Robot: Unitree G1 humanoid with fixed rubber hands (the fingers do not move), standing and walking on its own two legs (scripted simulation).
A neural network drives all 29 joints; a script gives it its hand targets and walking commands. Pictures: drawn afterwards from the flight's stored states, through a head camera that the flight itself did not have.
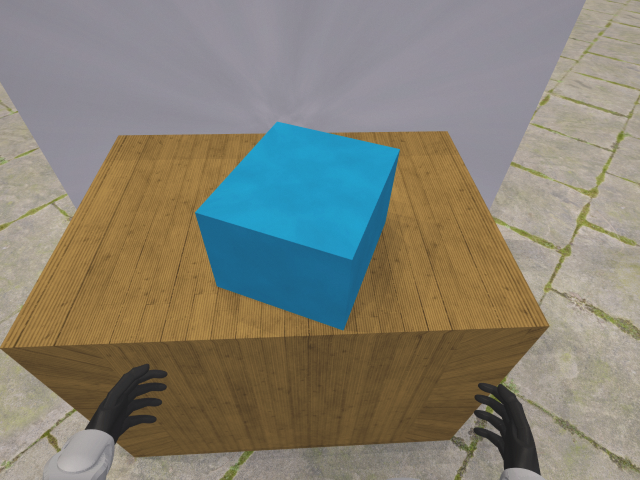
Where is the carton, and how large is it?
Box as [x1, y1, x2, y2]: [195, 122, 399, 330]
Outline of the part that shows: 276,122 195,212 217,286 343,330 385,221 399,149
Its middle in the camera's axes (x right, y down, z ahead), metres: -0.02 -0.04 +0.70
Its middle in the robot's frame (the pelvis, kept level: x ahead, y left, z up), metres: +0.54 +0.04 -0.01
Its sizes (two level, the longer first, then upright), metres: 0.284 0.247 0.186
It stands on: a pedestal, 0.65 m high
